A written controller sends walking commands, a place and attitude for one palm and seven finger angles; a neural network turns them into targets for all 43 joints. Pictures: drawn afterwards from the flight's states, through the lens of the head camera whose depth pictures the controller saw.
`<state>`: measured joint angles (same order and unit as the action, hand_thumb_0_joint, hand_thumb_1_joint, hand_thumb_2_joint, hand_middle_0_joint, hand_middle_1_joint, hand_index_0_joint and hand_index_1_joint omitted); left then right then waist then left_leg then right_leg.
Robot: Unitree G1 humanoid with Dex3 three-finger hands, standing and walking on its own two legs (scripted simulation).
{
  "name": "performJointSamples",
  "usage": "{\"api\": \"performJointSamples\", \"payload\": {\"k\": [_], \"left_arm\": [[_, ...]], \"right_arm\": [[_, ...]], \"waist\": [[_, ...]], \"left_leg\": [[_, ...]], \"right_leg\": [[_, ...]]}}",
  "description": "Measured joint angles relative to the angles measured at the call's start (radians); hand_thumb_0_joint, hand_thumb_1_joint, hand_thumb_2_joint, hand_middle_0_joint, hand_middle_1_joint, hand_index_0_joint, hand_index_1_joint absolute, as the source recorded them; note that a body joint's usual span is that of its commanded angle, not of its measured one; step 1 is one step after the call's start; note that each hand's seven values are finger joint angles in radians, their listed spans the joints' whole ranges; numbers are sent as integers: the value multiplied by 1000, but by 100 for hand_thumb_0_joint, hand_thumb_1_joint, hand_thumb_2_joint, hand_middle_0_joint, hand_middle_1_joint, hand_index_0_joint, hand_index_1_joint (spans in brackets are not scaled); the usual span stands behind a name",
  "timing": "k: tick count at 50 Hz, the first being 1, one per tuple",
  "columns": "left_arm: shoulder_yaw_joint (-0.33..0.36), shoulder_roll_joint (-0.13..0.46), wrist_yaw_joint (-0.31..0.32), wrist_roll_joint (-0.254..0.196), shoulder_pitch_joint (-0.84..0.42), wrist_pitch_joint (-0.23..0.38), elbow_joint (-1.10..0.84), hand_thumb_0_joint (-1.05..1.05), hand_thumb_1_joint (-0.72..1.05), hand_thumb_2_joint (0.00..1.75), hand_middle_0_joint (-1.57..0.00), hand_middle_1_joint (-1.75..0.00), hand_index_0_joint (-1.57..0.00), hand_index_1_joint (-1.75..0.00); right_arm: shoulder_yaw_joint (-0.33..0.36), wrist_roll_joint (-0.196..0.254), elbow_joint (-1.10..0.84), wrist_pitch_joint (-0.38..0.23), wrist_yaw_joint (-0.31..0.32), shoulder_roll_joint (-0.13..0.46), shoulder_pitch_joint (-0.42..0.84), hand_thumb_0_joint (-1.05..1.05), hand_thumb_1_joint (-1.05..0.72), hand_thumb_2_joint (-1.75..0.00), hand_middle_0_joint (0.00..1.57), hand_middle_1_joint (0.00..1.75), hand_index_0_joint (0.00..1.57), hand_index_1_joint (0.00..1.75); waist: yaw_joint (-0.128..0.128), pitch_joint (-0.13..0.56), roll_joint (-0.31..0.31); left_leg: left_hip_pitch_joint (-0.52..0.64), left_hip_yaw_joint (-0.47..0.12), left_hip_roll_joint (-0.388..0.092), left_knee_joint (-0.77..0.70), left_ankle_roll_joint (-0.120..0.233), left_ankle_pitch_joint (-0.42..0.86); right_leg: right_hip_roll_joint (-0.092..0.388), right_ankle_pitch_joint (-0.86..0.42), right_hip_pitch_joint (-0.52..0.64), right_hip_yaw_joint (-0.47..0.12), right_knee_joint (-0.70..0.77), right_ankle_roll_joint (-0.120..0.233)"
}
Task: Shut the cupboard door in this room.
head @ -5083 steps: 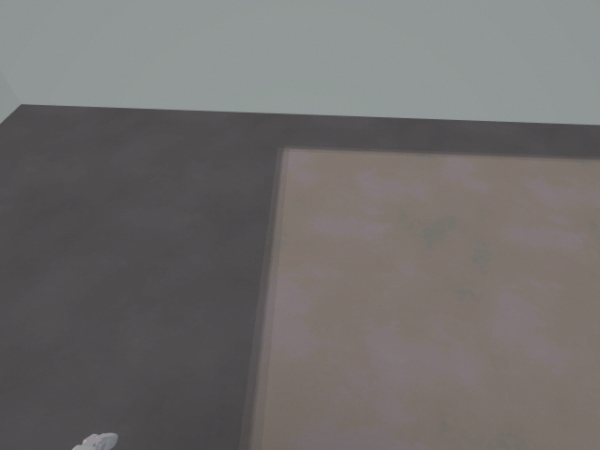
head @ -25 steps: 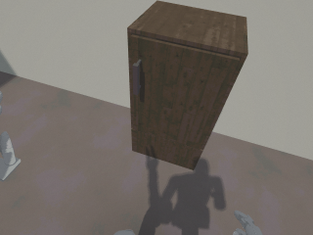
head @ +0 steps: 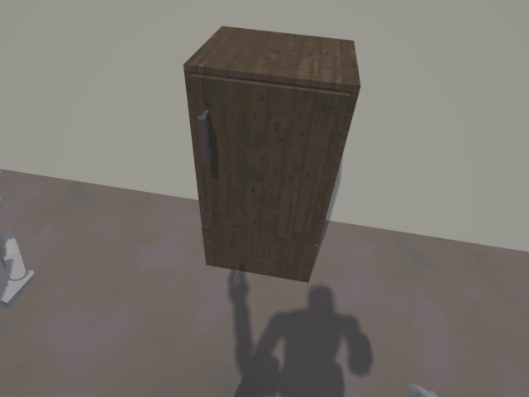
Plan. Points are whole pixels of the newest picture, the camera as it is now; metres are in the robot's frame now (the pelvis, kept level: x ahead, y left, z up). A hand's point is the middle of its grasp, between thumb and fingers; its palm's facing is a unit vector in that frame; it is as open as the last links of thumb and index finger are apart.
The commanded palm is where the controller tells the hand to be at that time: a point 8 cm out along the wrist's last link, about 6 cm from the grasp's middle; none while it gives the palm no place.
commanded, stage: stop stepping back and stand still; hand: left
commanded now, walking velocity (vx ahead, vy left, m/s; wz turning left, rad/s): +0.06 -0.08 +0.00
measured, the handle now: (205, 137) +0.82 +0.21 -0.04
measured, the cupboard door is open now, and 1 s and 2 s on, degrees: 0 0 0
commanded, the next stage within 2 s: let the arm hang, fingers relaxed in 0.36 s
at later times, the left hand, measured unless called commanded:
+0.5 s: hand (45, 296) +0.20 +0.27 +0.14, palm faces +0.41 -0.80 -0.43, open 7.4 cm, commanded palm none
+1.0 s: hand out of the picture -0.12 +0.18 -0.16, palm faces +0.04 -0.98 -0.20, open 7.3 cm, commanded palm none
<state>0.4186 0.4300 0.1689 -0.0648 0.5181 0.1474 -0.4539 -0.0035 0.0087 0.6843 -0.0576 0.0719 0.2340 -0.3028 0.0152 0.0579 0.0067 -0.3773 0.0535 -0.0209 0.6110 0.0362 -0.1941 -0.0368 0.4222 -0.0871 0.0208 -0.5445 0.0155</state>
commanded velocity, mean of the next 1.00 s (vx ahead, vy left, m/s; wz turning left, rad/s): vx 0.00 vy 0.00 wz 0.00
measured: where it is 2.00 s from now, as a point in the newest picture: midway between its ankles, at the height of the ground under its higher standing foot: outside the picture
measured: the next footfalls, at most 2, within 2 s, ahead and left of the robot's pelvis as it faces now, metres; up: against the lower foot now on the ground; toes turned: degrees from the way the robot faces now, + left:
none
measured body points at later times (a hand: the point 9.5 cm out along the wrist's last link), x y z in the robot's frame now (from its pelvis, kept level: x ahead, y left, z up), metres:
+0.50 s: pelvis -0.02 +0.00 +0.00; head -0.03 +0.00 +0.45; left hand +0.17 +0.31 +0.16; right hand +0.13 -0.24 -0.09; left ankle +0.08 +0.09 -0.73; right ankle -0.08 -0.11 -0.72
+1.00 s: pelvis -0.01 +0.00 +0.01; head +0.01 +0.02 +0.46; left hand -0.12 +0.24 -0.14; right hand +0.00 -0.24 -0.14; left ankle +0.08 +0.09 -0.72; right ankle -0.08 -0.11 -0.72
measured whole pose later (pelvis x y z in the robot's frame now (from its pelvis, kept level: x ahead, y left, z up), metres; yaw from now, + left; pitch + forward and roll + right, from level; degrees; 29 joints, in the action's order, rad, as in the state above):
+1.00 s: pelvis -0.01 +0.00 +0.01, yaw +0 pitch -1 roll -1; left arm 0.01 0.20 0.01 0.02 0.44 -0.03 1.17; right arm 0.00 -0.01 1.09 0.03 0.03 0.19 -0.27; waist -0.02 -0.07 0.01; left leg -0.32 0.02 0.02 0.44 0.05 -0.10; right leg -0.02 0.33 -0.05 0.02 -0.40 0.01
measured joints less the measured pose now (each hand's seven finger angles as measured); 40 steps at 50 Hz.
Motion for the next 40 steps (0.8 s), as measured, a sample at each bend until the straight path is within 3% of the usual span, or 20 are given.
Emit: {"api": "performJointSamples", "payload": {"k": [4,10,14,17,23,25,27,32,37,40], "left_arm": [[12,-20,-1,7,-15,-5,33,2,89,90,-21,-30,-21,-30],[13,5,-11,11,47,24,-36,2,89,90,-21,-30,-21,-30],[9,7,-9,5,113,43,-68,2,89,90,-21,-30,-21,-30],[-9,-10,-3,8,90,41,-37,2,89,90,-21,-30,-21,-30],[-24,-56,-4,16,-22,16,62,2,89,90,-21,-30,-21,-30],[-76,-44,-51,55,-99,20,201,1,89,90,-21,-30,-21,-30],[-168,-44,-104,74,-190,-48,424,1,90,90,-20,-30,-20,-30],[-355,-127,-165,93,-282,-179,964,1,91,90,-20,-30,-20,-30],[-429,-244,-164,84,-245,-215,1294,2,92,90,-20,-30,-20,-30],[-407,-244,-151,82,-209,-207,1413,1,98,89,-21,-30,-21,-30]], "right_arm": [[3,-9,-2,-19,13,-4,-2,2,-90,-90,20,30,20,30],[-2,-15,-48,-40,-2,-42,3,2,-90,-90,20,30,20,30],[-4,-17,-47,-29,-14,-39,10,2,-90,-90,20,30,20,30],[-1,-11,-27,-27,-8,-24,12,2,-90,-90,20,30,20,30],[-13,-10,-16,-34,12,-35,43,2,-90,-90,20,30,20,30],[-12,-13,10,-62,-28,-12,71,2,-90,-90,20,30,20,30],[-12,-19,51,-37,-57,23,117,1,-90,-90,20,30,20,30],[-13,-31,127,28,-73,43,170,1,-90,-90,20,30,20,30],[-15,-39,206,65,-65,9,124,1,-90,-90,20,30,20,30],[-16,-37,271,79,-57,-17,81,1,-90,-90,20,30,20,30]], "waist": [[23,-10,23],[48,-31,10],[12,-31,-18],[-12,-38,-41],[-18,-39,-15],[-26,-29,-31],[-33,-24,-59],[4,-45,-65],[16,-89,14],[-5,-107,45]], "left_leg": [[14,22,16,-52,8,26],[-11,-4,9,-124,-21,27],[-38,-24,-5,-68,-39,-29],[-17,-39,-12,-63,-23,61],[24,-30,16,-86,-3,55],[-11,-34,21,-83,1,70],[-48,-35,25,-53,6,65],[-65,-38,31,-8,8,41],[-26,-42,36,-25,7,34],[-4,-50,35,-69,4,53]], "right_leg": [[18,-4,-27,-20,-23,-5],[3,-82,-45,2,68,13],[-22,-97,-47,-7,83,20],[-36,-77,-28,-8,59,15],[-8,-55,-3,-11,50,3],[-3,-56,-44,0,26,2],[1,-37,-81,3,-11,0],[7,-11,-94,10,-55,0],[11,-12,-48,12,-25,-4],[7,-38,-19,19,33,1]]}}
